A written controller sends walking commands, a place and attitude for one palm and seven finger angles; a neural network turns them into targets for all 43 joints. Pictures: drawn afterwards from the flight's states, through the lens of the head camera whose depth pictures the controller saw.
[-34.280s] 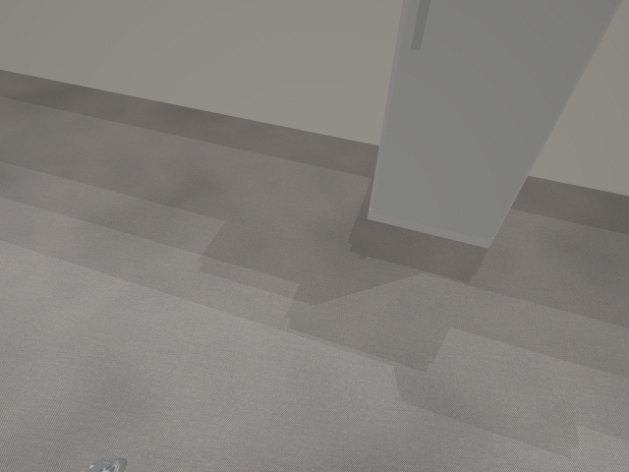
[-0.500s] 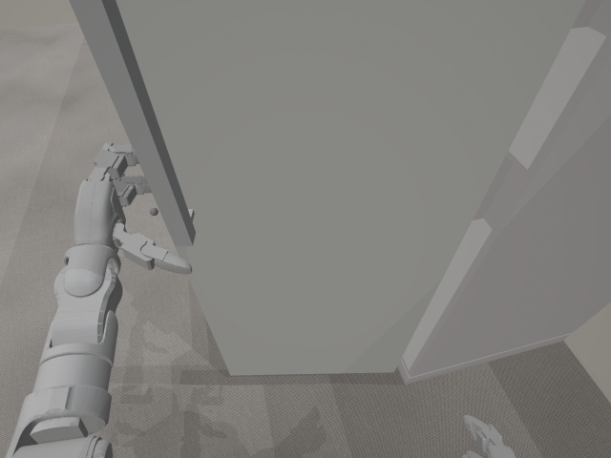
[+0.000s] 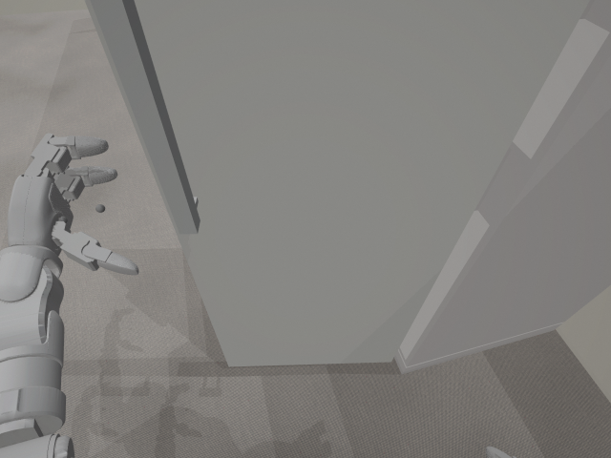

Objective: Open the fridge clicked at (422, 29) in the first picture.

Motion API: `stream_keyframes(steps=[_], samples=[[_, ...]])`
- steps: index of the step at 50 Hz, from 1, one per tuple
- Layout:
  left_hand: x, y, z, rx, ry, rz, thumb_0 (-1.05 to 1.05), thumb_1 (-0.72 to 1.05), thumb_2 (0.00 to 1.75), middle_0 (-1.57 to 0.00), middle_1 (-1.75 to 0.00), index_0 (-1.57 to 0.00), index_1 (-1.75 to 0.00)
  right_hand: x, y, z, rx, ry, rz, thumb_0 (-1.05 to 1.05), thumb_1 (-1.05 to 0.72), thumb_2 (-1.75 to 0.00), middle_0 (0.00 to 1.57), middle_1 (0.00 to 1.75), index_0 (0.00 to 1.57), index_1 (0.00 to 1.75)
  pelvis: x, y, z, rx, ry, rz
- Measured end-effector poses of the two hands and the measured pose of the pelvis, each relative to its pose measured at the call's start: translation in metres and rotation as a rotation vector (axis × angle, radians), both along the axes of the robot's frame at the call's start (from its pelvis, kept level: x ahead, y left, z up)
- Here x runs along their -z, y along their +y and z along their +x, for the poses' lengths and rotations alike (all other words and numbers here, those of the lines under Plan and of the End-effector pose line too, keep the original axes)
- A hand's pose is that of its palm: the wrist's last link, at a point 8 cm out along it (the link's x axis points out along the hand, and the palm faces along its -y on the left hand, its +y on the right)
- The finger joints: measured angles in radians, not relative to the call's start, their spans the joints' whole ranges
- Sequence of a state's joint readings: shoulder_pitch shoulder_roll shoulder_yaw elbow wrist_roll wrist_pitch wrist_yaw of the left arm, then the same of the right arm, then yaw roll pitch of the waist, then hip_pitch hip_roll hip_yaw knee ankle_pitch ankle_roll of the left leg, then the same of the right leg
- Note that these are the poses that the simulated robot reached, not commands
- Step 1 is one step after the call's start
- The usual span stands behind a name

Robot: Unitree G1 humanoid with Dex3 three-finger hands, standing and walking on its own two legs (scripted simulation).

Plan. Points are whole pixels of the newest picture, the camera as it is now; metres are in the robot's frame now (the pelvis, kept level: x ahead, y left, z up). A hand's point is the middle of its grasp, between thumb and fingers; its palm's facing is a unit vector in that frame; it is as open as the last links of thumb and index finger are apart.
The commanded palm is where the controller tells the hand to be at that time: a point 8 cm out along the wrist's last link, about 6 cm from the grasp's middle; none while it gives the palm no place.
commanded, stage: slip the hand off the handle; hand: left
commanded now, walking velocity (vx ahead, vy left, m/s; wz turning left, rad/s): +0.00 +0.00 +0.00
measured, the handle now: (153, 96) +0.44 +0.19 +0.25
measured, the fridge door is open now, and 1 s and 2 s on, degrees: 77 77 77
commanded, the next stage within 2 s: draw the hand back to the body in 0.58 s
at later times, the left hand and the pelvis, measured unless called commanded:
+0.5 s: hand (87, 278) +0.27 +0.24 +0.15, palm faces +0.18 -0.97 -0.19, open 14.7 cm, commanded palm +0.23 +0.29 +0.15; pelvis -0.01 +0.00 +0.00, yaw +2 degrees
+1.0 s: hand (77, 296) +0.24 +0.23 +0.16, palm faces +0.21 -0.98 -0.04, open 14.7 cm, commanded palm +0.19 +0.28 +0.16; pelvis +0.00 -0.02 +0.01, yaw +1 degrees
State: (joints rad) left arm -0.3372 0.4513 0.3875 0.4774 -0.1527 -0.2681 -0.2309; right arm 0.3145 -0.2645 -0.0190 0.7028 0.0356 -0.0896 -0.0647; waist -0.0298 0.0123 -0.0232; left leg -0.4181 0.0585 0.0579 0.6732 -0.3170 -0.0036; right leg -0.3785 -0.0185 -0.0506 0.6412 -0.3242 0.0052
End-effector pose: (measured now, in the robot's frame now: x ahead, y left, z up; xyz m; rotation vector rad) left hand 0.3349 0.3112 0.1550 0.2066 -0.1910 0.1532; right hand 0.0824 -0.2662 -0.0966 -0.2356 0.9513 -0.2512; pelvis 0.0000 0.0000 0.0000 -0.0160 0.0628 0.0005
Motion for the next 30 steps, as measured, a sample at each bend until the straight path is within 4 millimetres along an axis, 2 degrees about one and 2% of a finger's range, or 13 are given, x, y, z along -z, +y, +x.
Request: stream_keyframes(steps=[7, 17, 24, 30], samples=[[0.007, -0.008, -0.029, 0.011, -0.003, -0.006, -0.02, -0.55, 0.2, -0.25, -1.15, -0.26, -1.15, -0.002, 0.013, 0.013, -0.027, -0.057, 0.022, 0.01, -0.9, -0.9, 0.2, 0.29, 0.2, 0.3, 0.0, 0.004, -0.001, -0.001, -0.021, -0.001], [0.006, -0.01, -0.069, -0.028, -0.009, -0.002, -0.02, -0.55, 0.2, -0.26, -1.15, -0.26, -1.15, -0.016, 0.032, 0.06, -0.13, -0.198, 0.037, 0.01, -0.9, -0.9, 0.2, 0.29, 0.2, 0.3, -0.001, 0.002, -0.008, -0.018, -0.056, -0.002], [0.002, -0.021, -0.093, -0.007, -0.013, 0.007, -0.02, -0.55, 0.2, -0.26, -1.15, -0.26, -1.15, -0.027, 0.037, 0.084, -0.18, -0.285, 0.047, 0.01, -0.9, -0.9, 0.2, 0.3, 0.2, 0.3, -0.002, -0.003, -0.01, -0.027, -0.075, 0.002], [0.005, -0.028, -0.11, -0.023, 0.006, 0.004, -0.02, -0.55, 0.2, -0.26, -1.15, -0.26, -1.15, -0.03, 0.033, 0.091, -0.2, -0.309, 0.049, 0.01, -0.9, -0.9, 0.2, 0.3, 0.2, 0.3, -0.003, -0.01, -0.011, -0.03, -0.087, 0.008]])
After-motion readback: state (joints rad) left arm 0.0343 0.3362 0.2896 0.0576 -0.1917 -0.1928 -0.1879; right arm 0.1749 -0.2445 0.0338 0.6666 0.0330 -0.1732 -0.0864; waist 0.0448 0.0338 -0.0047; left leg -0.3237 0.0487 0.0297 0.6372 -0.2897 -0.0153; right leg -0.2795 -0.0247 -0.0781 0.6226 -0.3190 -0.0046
